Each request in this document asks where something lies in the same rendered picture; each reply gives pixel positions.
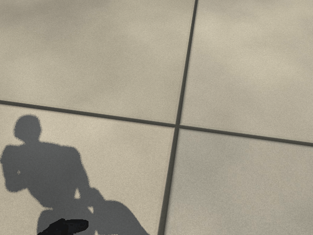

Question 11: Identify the robot left hand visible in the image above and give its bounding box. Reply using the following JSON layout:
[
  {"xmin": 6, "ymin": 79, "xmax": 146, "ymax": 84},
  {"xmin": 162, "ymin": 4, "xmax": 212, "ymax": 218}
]
[{"xmin": 37, "ymin": 218, "xmax": 89, "ymax": 235}]

